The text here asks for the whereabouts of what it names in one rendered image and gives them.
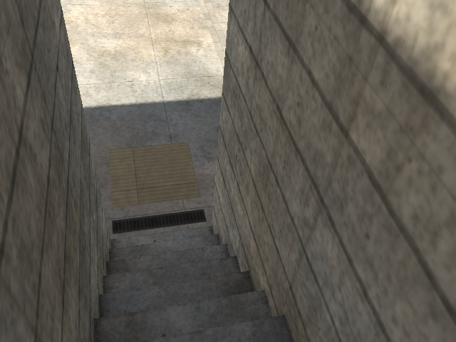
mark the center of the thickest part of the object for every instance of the stairs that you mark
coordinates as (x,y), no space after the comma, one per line
(182,286)

